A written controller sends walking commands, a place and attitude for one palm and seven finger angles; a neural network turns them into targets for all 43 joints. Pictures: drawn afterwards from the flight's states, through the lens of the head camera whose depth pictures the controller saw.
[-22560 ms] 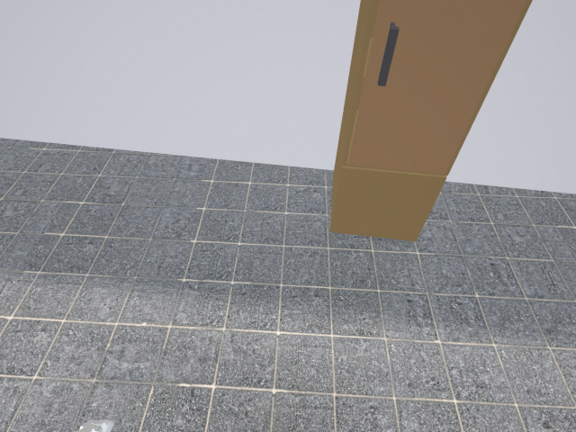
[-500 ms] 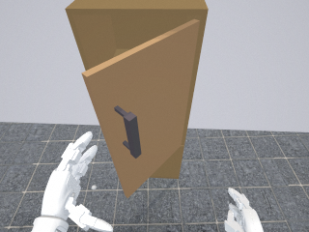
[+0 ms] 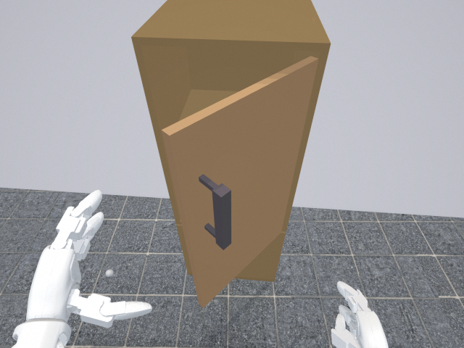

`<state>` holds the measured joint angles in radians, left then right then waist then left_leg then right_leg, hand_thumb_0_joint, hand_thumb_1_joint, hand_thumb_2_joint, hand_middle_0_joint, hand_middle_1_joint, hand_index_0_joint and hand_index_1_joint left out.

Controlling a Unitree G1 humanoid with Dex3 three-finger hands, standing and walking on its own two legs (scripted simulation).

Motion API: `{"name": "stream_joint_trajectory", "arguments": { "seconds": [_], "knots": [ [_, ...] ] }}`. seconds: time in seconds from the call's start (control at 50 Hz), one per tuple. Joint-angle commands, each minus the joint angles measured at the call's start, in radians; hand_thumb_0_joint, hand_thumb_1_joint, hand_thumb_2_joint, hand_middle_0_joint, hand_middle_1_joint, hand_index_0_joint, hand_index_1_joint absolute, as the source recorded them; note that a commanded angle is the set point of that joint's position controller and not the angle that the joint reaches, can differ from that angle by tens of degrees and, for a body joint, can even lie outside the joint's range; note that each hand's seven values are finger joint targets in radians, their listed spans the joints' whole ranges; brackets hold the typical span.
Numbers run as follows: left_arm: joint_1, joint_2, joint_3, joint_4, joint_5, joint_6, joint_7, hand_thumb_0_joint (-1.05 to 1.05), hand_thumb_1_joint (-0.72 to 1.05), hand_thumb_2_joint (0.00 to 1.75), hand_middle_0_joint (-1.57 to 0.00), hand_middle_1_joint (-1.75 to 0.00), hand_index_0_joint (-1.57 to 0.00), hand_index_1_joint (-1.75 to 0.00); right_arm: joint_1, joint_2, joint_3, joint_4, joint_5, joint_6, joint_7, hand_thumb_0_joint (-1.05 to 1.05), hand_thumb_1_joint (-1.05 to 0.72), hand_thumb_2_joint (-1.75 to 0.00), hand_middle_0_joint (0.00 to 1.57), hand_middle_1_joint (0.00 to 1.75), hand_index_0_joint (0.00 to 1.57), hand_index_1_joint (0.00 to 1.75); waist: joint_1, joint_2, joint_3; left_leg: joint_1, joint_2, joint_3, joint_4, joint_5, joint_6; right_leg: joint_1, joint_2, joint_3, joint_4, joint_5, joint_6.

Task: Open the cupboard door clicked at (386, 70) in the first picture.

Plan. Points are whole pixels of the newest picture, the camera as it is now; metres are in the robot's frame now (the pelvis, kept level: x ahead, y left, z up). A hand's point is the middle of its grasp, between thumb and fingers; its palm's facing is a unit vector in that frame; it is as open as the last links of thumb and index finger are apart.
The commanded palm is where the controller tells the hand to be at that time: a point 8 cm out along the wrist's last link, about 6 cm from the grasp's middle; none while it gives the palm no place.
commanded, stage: draw the hand back to the body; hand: left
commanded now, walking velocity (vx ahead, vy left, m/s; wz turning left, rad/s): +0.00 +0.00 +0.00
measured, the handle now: (214, 213) +0.32 +0.08 +0.08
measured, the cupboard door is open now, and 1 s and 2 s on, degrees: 50 50 50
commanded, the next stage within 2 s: step back with the hand held close in 0.90 s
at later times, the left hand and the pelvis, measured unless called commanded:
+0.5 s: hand (60, 235) +0.20 +0.25 +0.17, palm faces +0.43 -0.82 -0.38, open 9.3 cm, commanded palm +0.16 +0.30 +0.19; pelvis +0.01 +0.00 +0.02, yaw -1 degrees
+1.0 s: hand (69, 235) +0.20 +0.24 +0.17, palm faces +0.44 -0.82 -0.37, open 7.4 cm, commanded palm +0.15 +0.28 +0.19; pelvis +0.01 -0.02 +0.02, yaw -2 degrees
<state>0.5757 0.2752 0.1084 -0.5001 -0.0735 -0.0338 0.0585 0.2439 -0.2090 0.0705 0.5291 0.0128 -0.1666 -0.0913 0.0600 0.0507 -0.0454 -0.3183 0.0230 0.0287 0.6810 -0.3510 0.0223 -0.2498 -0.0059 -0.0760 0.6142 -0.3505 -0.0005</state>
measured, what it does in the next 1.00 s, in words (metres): stands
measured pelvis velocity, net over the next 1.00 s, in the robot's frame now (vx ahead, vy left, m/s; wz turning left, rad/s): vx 0.01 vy -0.02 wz -0.03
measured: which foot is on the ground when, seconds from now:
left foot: down 0.00-1.00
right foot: down 0.00-1.00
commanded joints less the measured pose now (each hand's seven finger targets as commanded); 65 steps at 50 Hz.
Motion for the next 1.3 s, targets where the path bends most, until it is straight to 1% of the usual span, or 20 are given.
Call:
{"name": "stream_joint_trajectory", "arguments": {
  "seconds": [0.0,0.16,0.24,0.34,0.4,0.5,0.56,0.66,0.74,0.84,0.96,0.98,1.0,1.02,1.04,1.06,1.08,1.14,1.2,1.28],
  "knots": [
    [-0.082,0.124,0.098,-0.208,0.03,-0.077,0.055,0.0,0.02,0.52,-0.17,-0.3,-0.17,-0.3,-0.126,-0.105,-0.051,-0.146,-0.011,-0.042,-0.009,0.0,-0.9,-0.9,0.2,0.3,0.2,0.3,-0.007,0.009,0.001,0.114,0.01,-0.043,-0.213,0.159,-0.004,0.013,0.0,0.034,-0.182,0.134,-0.024],
    [-0.089,0.156,0.166,-0.209,0.038,-0.096,0.074,0.0,0.31,0.64,-0.18,-0.3,-0.18,-0.3,-0.149,-0.114,-0.061,-0.107,-0.018,-0.033,0.004,0.0,-0.9,-0.9,0.2,0.3,0.2,0.3,0.004,0.033,-0.021,0.194,0.024,-0.042,-0.288,0.326,-0.016,0.126,0.004,0.036,-0.22,0.245,-0.025],
    [-0.098,0.169,0.206,-0.168,0.033,-0.095,0.076,0.0,0.44,0.7,-0.18,-0.3,-0.18,-0.3,-0.16,-0.119,-0.07,-0.094,-0.017,-0.019,0.009,0.0,-0.9,-0.9,0.2,0.3,0.2,0.3,0.005,-0.003,0.014,0.198,0.026,-0.036,-0.31,0.328,-0.019,0.139,0.008,0.036,-0.244,0.254,-0.024],
    [-0.153,0.199,0.266,-0.143,0.026,-0.102,0.081,0.0,0.62,0.78,-0.19,-0.3,-0.19,-0.3,-0.173,-0.12,-0.076,-0.078,-0.017,-0.004,0.009,0.0,-0.9,-0.9,0.2,0.3,0.2,0.3,0.009,0.015,0.03,0.208,0.02,-0.026,-0.327,0.3,-0.017,0.154,0.007,0.044,-0.272,0.25,-0.025],
    [-0.19,0.217,0.296,-0.148,0.024,-0.11,0.084,0.0,0.73,0.82,-0.19,-0.3,-0.19,-0.3,-0.174,-0.12,-0.081,-0.067,-0.018,-0.002,0.009,0.0,-0.9,-0.9,0.2,0.3,0.2,0.3,0.009,0.04,0.008,0.231,0.017,-0.02,-0.328,0.311,-0.017,0.161,0.007,0.047,-0.278,0.261,-0.025],
    [-0.22,0.253,0.357,-0.109,0.013,-0.118,0.088,0.0,0.9,0.9,-0.2,-0.3,-0.2,-0.3,-0.183,-0.122,-0.087,-0.05,-0.018,0.0,0.008,0.0,-0.9,-0.9,0.2,0.3,0.2,0.3,0.014,0.008,0.013,0.239,0.015,-0.012,-0.331,0.317,-0.011,0.17,0.007,0.051,-0.294,0.284,-0.023],
    [-0.197,0.207,0.312,-0.08,0.01,-0.115,0.077,0.0,0.9,0.9,-0.2,-0.3,-0.2,-0.3,-0.184,-0.124,-0.09,-0.049,-0.017,0.005,0.014,0.0,-0.9,-0.9,0.2,0.3,0.2,0.3,0.009,0.006,0.022,0.249,0.014,-0.005,-0.331,0.335,-0.007,0.169,0.004,0.052,-0.301,0.304,-0.019],
    [-0.21,0.227,0.318,-0.092,0.012,-0.12,0.076,0.0,0.9,0.9,-0.2,-0.3,-0.2,-0.3,-0.193,-0.124,-0.096,-0.048,-0.017,0.005,0.013,0.0,-0.9,-0.9,0.2,0.3,0.2,0.3,0.01,-0.009,0.015,0.262,0.011,0.002,-0.331,0.302,-0.002,0.161,0.005,0.059,-0.317,0.28,-0.015],
    [-0.222,0.249,0.339,-0.124,0.015,-0.131,0.08,0.0,0.9,0.9,-0.2,-0.3,-0.2,-0.3,-0.197,-0.118,-0.095,-0.045,-0.018,-0.002,0.01,0.0,-0.9,-0.9,0.2,0.3,0.2,0.3,0.013,0.039,0.001,0.269,0.005,0.006,-0.324,0.316,-0.003,0.17,0.002,0.068,-0.318,0.3,-0.019],
    [-0.208,0.234,0.332,-0.087,0.009,-0.13,0.076,0.0,0.9,0.9,-0.2,-0.3,-0.2,-0.3,-0.2,-0.116,-0.096,-0.04,-0.018,-0.004,0.008,0.0,-0.9,-0.9,0.2,0.3,0.2,0.3,0.011,0.002,0.028,0.266,0.006,0.014,-0.325,0.299,0.0,0.154,0.001,0.07,-0.334,0.289,-0.013],
    [-0.21,0.234,0.331,-0.077,0.007,-0.135,0.071,0.0,0.9,0.9,-0.2,-0.3,-0.2,-0.3,-0.198,-0.118,-0.099,-0.036,-0.019,-0.004,0.01,0.0,-0.9,-0.9,0.2,0.3,0.2,0.3,0.011,0.001,0.017,0.276,0.003,0.02,-0.322,0.303,0.007,0.159,-0.002,0.078,-0.342,0.304,-0.01],
    [-0.212,0.239,0.336,-0.074,0.007,-0.136,0.072,0.0,0.9,0.9,-0.2,-0.3,-0.2,-0.3,-0.199,-0.117,-0.1,-0.035,-0.02,-0.004,0.009,0.0,-0.9,-0.9,0.2,0.3,0.2,0.3,0.013,-0.021,0.017,0.274,0.004,0.018,-0.321,0.308,0.007,0.16,-0.001,0.076,-0.341,0.309,-0.009],
    [-0.258,0.268,0.358,-0.119,0.007,-0.141,0.074,0.0,0.9,0.9,-0.2,-0.3,-0.2,-0.3,-0.205,-0.118,-0.101,-0.036,-0.018,-0.006,0.009,0.0,-0.9,-0.9,0.2,0.3,0.2,0.3,0.014,0.01,-0.004,0.284,0.002,0.02,-0.319,0.305,0.006,0.164,-0.002,0.082,-0.342,0.306,-0.01],
    [-0.409,0.416,0.501,-0.157,0.021,-0.187,0.085,0.0,0.9,0.9,-0.2,-0.3,-0.2,-0.3,-0.179,-0.115,-0.077,-0.084,0.001,0.016,0.012,0.0,-0.9,-0.9,0.2,0.3,0.2,0.3,-0.028,0.05,0.117,0.206,0.012,0.005,-0.296,0.21,0.011,0.044,-0.047,0.176,-0.387,0.34,-0.015],
    [-0.261,0.312,0.422,-0.068,0.017,-0.187,0.07,0.0,0.9,0.9,-0.2,-0.3,-0.2,-0.3,-0.185,-0.117,-0.093,-0.059,-0.007,0.028,0.009,0.0,-0.9,-0.9,0.2,0.3,0.2,0.3,-0.032,-0.033,0.072,0.207,0.017,-0.001,-0.262,0.204,0.014,0.029,-0.069,0.184,-0.387,0.37,-0.013],
    [-0.159,0.264,0.384,-0.029,0.02,-0.176,0.061,0.0,0.9,0.9,-0.2,-0.3,-0.2,-0.3,-0.177,-0.124,-0.099,-0.069,-0.009,0.042,0.012,0.0,-0.9,-0.9,0.2,0.3,0.2,0.3,-0.033,-0.076,0.046,0.223,0.019,0.007,-0.247,0.227,0.016,0.025,-0.075,0.183,-0.377,0.414,-0.009],
    [-0.143,0.244,0.355,-0.047,0.023,-0.173,0.056,0.0,0.9,0.9,-0.2,-0.3,-0.2,-0.3,-0.173,-0.131,-0.105,-0.079,-0.008,0.053,0.016,0.0,-0.9,-0.9,0.2,0.3,0.2,0.3,-0.038,-0.086,0.019,0.22,0.022,0.013,-0.239,0.252,0.013,0.036,-0.08,0.171,-0.357,0.452,-0.005],
    [-0.112,0.258,0.361,-0.098,0.027,-0.174,0.064,0.0,0.9,0.9,-0.2,-0.3,-0.2,-0.3,-0.17,-0.138,-0.113,-0.097,-0.007,0.073,0.011,0.0,-0.9,-0.9,0.2,0.3,0.2,0.3,-0.042,-0.013,-0.063,0.235,0.043,0.02,-0.253,0.344,0.009,0.065,-0.079,0.149,-0.291,0.532,0.001],
    [-0.08,0.296,0.4,-0.134,0.029,-0.172,0.075,0.0,0.9,0.9,-0.2,-0.3,-0.2,-0.3,-0.166,-0.137,-0.121,-0.12,-0.005,0.093,0.006,0.0,-0.9,-0.9,0.2,0.3,0.2,0.3,-0.042,-0.054,-0.106,0.22,0.058,0.018,-0.251,0.422,0.006,0.085,-0.067,0.133,-0.243,0.585,0.007],
    [-0.038,0.32,0.434,-0.177,0.027,-0.174,0.087,0.0,0.9,0.9,-0.2,-0.3,-0.2,-0.3,-0.163,-0.132,-0.128,-0.143,-0.001,0.112,0.003,0.0,-0.9,-0.9,0.2,0.3,0.2,0.3,-0.042,-0.032,-0.123,0.177,0.07,0.012,-0.247,0.453,0.003,0.094,-0.062,0.138,-0.197,0.601,0.005]
  ]
}}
